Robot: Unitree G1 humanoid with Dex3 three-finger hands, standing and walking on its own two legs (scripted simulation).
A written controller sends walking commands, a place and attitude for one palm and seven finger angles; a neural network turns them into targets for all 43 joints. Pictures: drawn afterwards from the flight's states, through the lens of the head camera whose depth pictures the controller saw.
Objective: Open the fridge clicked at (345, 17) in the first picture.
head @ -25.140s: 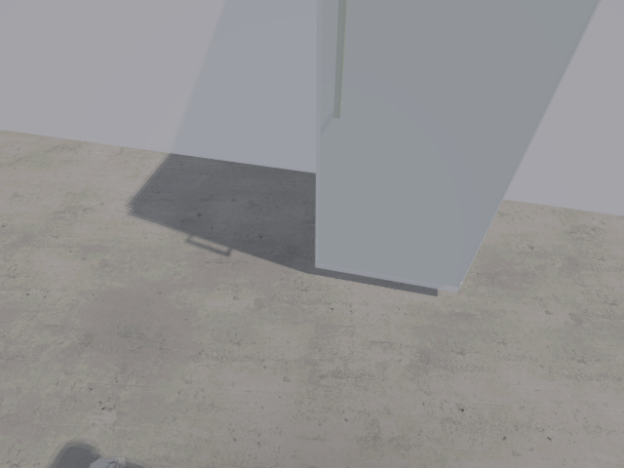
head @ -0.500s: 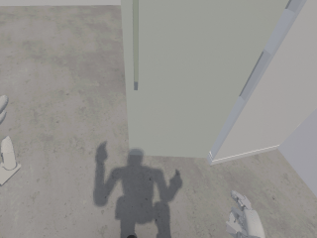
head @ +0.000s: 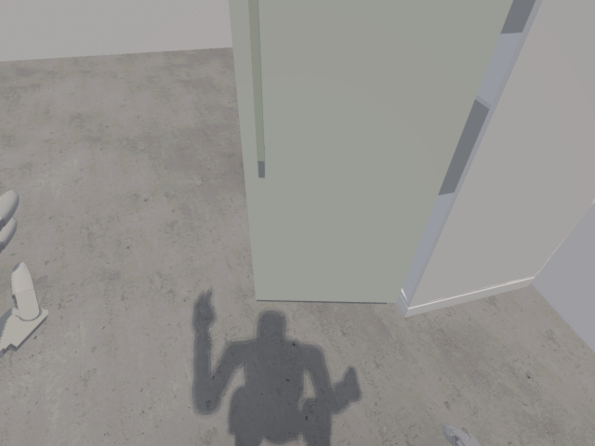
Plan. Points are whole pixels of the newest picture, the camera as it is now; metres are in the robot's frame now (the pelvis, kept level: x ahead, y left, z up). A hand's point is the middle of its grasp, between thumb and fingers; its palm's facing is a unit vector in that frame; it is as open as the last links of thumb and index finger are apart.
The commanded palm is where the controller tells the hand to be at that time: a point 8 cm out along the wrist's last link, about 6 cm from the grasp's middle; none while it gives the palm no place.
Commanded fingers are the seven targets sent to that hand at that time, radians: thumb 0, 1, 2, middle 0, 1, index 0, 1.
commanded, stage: stop stepping back and stand still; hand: left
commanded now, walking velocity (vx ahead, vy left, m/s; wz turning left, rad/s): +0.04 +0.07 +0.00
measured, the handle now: (258, 83) +0.76 +0.13 +0.16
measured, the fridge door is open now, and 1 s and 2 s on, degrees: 74 74 74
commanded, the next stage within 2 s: let the arm hang, fingers relaxed in 0.04 s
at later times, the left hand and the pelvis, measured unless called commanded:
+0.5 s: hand out of the picture +0.01 +0.20 -0.18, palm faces +0.07 -0.98 -0.16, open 7.0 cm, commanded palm none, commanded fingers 0.00 0.90 0.90 -0.20 -0.30 -0.20 -0.30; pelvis +0.00 +0.02 +0.00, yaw +4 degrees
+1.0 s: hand out of the picture +0.03 +0.25 -0.17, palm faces +0.05 -0.97 -0.23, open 7.4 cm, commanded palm none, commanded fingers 0.00 0.90 0.90 -0.20 -0.30 -0.20 -0.30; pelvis +0.01 +0.05 +0.01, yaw +3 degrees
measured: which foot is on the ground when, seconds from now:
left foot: up 0.00-0.12, down 0.14-1.00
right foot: down 0.00-1.00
